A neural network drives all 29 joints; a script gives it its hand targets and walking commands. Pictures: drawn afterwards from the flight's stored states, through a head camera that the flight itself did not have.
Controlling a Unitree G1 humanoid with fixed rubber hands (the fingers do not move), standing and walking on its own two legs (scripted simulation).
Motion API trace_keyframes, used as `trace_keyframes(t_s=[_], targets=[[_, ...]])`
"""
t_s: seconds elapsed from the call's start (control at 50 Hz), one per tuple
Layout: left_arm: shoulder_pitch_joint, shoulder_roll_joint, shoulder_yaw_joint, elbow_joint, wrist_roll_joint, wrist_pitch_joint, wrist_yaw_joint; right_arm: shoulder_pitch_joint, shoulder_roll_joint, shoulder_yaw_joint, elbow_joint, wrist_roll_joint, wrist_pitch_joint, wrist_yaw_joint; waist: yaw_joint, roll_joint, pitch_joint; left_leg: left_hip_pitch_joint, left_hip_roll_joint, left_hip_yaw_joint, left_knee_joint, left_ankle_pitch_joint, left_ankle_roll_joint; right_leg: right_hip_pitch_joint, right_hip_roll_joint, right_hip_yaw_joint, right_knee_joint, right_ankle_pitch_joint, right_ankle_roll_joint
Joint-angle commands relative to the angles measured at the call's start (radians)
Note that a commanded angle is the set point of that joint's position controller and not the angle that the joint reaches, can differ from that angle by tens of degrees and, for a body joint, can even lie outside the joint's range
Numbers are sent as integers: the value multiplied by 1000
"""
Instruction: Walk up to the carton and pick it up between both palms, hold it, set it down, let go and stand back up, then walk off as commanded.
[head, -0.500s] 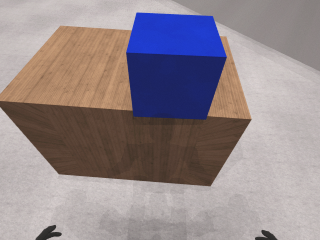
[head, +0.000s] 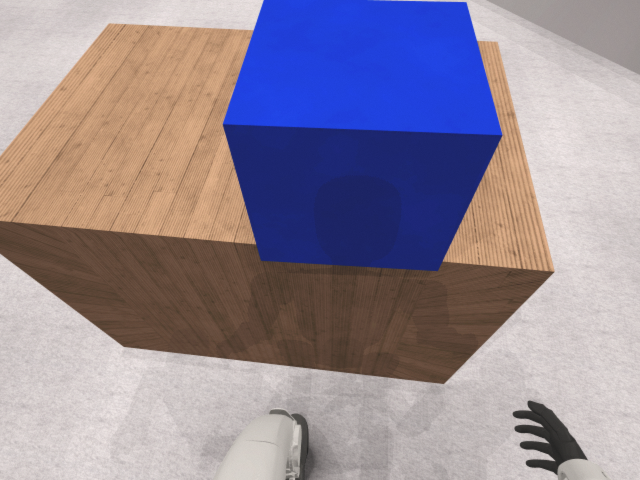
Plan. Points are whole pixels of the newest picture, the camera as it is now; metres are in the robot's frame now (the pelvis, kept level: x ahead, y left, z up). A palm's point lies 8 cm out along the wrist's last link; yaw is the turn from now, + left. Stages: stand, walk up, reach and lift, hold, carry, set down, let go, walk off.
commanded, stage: walk up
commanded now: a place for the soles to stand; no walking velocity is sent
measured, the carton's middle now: (355, 141) +0.54 +0.00 +0.07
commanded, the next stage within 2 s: none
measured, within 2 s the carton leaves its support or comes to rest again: neither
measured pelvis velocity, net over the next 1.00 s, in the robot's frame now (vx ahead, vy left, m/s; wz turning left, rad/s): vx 0.04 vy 0.03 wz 0.00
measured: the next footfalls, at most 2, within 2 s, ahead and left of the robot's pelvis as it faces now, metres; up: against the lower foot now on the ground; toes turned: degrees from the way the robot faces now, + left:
right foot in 0.28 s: +0.08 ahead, -0.13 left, +0.00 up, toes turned +1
left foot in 0.56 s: +0.08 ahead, +0.11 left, +0.00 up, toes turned +1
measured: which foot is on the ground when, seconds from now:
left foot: down 0.00-0.32, up 0.34-0.54, down 0.56-1.00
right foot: down 0.00-0.06, up 0.08-0.26, down 0.28-1.00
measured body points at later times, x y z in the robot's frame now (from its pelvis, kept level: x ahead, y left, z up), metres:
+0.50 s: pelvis +0.05 +0.02 -0.02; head +0.09 -0.01 +0.42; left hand +0.17 +0.34 -0.10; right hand +0.12 -0.32 -0.16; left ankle +0.06 +0.17 -0.67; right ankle +0.09 -0.11 -0.71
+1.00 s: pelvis +0.04 +0.03 +0.01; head +0.06 +0.03 +0.46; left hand +0.15 +0.34 -0.11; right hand +0.17 -0.28 -0.10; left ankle +0.05 +0.17 -0.71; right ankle +0.10 -0.11 -0.71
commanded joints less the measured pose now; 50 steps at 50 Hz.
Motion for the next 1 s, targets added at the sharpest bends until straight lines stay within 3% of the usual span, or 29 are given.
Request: trace_keyframes(t_s=[0.0, 0.02, 0.04, 0.1, 0.14, 0.16, 0.2, 0.24, 0.26, 0.28, 0.3, 0.32, 0.34, 0.38, 0.4, 0.42, 0.48, 0.52, 0.54, 0.56, 0.58, 0.62, 0.64, 0.68, 0.7, 0.74, 0.78, 0.88, 0.98], targets=[[-17, 179, 18, -113, -21, -20, 27, 252, -221, -100, -17, -14, -8, -29, -204, -24, -279, 689, 33, -121, -52, 218, 132, -481, -78, 120, 396, 779, -36], [16, 175, 13, -135, -31, -25, 34, 291, -295, -111, -62, -10, -11, -40, -217, 126, -357, 618, 322, -486, -189, 239, 266, -537, 46, 47, 739, 364, 4], [12, 205, 31, -113, -22, -15, 42, 261, -283, -115, -72, 32, -9, -43, -187, 101, -311, 543, 414, -631, -311, 159, 327, -556, 82, 104, 840, -40, -27], [62, 258, 32, -71, -13, 1, 29, 90, -236, -103, -149, 33, 0, -52, -99, -60, -266, 292, 338, -371, -326, -113, 236, -487, -28, 165, 728, 34, -12], [94, 229, 26, -39, 3, 10, 32, 70, -204, -79, -150, 22, 2, -57, -78, 63, -215, 179, 299, -280, -263, 22, 225, -437, -60, 124, 577, 8, 0], [81, 206, 27, -47, -1, 14, 32, 51, -193, -72, -132, 27, 4, -63, -71, 37, -201, 132, 313, -242, -209, 98, 220, -401, -63, 120, 465, -17, 5], [107, 178, 29, -33, 9, 11, 33, -11, -195, -65, -143, 2, 16, -56, -38, 118, -207, 25, 293, -210, -152, 133, 214, -300, -65, 44, 258, 32, 8], [107, 183, 56, -17, 16, 13, 32, -34, -179, -54, -153, 12, 39, -55, -17, 96, -252, -29, 179, -141, -2, 26, 121, -166, -5, -5, 73, 272, -6], [99, 219, 75, -16, 32, 13, 34, -29, -135, -40, -167, 20, 48, -58, 3, -28, -251, -154, 163, -153, 93, -117, 73, -133, -40, 86, 65, 317, -26], [73, 307, 91, -58, 44, 9, 38, -14, -114, -38, -166, 21, 54, -58, 33, -291, -220, -225, 16, -54, 304, -332, -3, -267, -315, 555, -208, 150, -145], [-53, 395, 97, -102, 44, 15, 42, -33, -178, -70, -154, 16, 69, -74, 26, -323, -205, -93, -38, -200, 583, -500, -38, -459, -512, 805, -312, 214, -326], [-84, 373, 109, -103, 35, 9, 48, -23, -242, -90, -134, 12, 75, -81, 0, -198, -160, -121, 9, -224, 707, -408, -56, -440, -484, 721, -247, 263, -340], [-139, 325, 83, -117, 26, 12, 54, 6, -213, -81, -101, 30, 72, -79, -23, -149, -144, -124, -50, -271, 743, -363, -51, -443, -424, 545, -196, 382, -309], [-177, 258, 80, -95, 39, 14, 53, 92, -175, -76, -74, 31, 54, -79, -40, -163, -149, -99, -49, -257, 662, -354, -47, -398, -336, 450, -120, 342, -246], [-187, 270, 73, -97, 32, 11, 55, 102, -187, -82, -62, 20, 46, -81, -40, -164, -133, -92, -52, -228, 689, -343, -50, -400, -336, 438, -83, 499, -252], [-220, 265, 70, -119, 26, 22, 43, 138, -184, -70, -41, 26, 39, -78, -53, -212, -190, -36, -30, -141, 549, -357, -57, -337, -297, 353, -75, 365, -230], [-234, 280, 82, -98, 47, 35, 29, 127, -210, -59, -20, 12, 13, -74, -15, -334, -224, 6, -26, -48, 244, -464, -64, -236, -271, 355, -65, 237, -216], [-306, 242, 74, -101, 32, 59, 15, 271, -184, -60, 58, 4, -9, -83, -107, -262, -241, 256, -36, -13, -86, -263, -50, -347, -198, 202, 139, 362, -132], [-277, 170, 57, -110, 9, 73, 15, 245, -218, -40, 47, -14, -35, -93, -90, -26, -242, 288, 96, -365, -228, -203, 15, -451, -143, 144, 366, 342, -52], [-339, 182, 35, -95, 1, 69, 23, 162, -355, -67, 13, -13, -36, -94, -92, 189, -207, 195, 269, -720, -230, -57, 150, -576, -27, 99, 343, -34, 1], [-418, 225, 57, -71, 9, 66, 25, 134, -386, -71, 30, -14, -35, -95, -99, 77, -115, 41, 333, -842, -262, -86, 229, -522, -64, 184, 350, -146, 3], [-324, 200, 62, -29, 4, 58, 11, 77, -279, -25, 17, 5, -54, -103, -33, 7, -148, 183, 222, -543, -67, 276, 175, -441, -49, 119, 236, 30, 2], [-276, 173, 50, -8, -9, 45, 10, 63, -259, -18, 22, 20, -57, -105, -8, 18, -211, 154, 173, -415, -8, 373, 108, -323, -62, 90, 107, 321, -18], [-266, 224, 54, 12, 5, 34, 10, 73, -225, -18, 39, 27, -49, -98, -31, 17, -297, 89, 69, -238, 71, 331, -2, -140, -137, 177, 56, 648, -62], [-317, 229, 62, 15, -9, 38, 0, 112, -207, -8, 62, 29, -37, -101, -45, -43, -299, 132, 71, -237, 9, 132, 9, -174, -160, 191, 74, 549, -87], [-364, 207, 32, 25, -4, 51, 0, 56, -230, -8, 70, 15, -35, -96, -36, 54, -198, 62, 87, -299, -94, -23, 22, -211, -118, 154, 64, 430, -63], [-365, 196, 30, 42, -5, 54, 0, 19, -221, 6, 78, 5, -37, -92, -22, 2, -166, 20, 112, -342, -128, -53, 50, -224, -94, 127, 40, 333, -42], [-392, 197, 13, 89, -2, 42, -11, 36, -197, 16, 132, 9, -36, -87, -47, -14, -217, 126, 66, -227, -125, -64, -5, -222, -136, 185, -101, 329, -61], [-417, 178, 5, 127, 2, 35, -17, -8, -181, 20, 153, 21, -29, -72, -66, -69, -176, 187, 64, -240, -206, -128, 0, -246, -130, 173, -206, 247, -27]])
